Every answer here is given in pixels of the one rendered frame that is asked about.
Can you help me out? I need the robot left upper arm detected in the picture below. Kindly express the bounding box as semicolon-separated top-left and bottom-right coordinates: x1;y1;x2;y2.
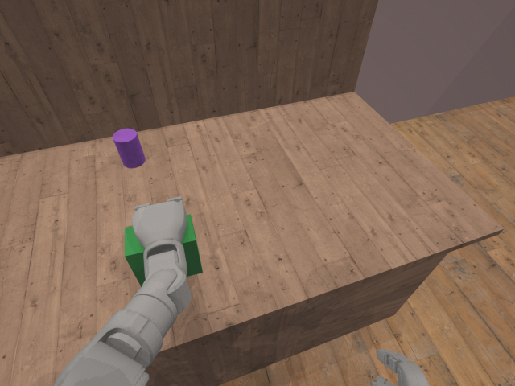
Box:
61;341;150;386

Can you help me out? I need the robot right hand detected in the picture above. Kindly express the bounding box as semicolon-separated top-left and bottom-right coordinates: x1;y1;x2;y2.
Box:
372;349;430;386

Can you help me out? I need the table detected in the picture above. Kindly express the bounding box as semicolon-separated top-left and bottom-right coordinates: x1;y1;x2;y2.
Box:
0;0;504;386

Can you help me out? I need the robot left hand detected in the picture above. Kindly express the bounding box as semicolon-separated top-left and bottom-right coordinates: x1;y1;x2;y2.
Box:
131;196;187;249

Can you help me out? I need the robot left forearm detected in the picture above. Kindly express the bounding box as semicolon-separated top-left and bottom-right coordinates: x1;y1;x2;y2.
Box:
54;240;192;386

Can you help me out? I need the sponge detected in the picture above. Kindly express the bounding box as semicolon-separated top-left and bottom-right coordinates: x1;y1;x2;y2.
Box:
125;214;203;287

